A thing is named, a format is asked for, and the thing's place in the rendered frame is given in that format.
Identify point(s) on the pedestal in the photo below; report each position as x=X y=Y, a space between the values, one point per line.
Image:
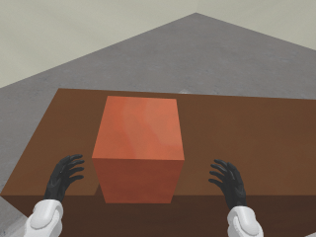
x=270 y=141

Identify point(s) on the robot left hand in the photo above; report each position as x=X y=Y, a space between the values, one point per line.
x=59 y=180

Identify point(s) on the robot right hand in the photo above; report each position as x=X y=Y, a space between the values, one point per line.
x=232 y=185

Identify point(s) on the robot left forearm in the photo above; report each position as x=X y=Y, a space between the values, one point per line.
x=45 y=220

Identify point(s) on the robot right forearm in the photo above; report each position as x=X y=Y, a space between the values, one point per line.
x=242 y=223

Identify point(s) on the carton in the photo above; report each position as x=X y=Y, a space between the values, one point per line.
x=138 y=154

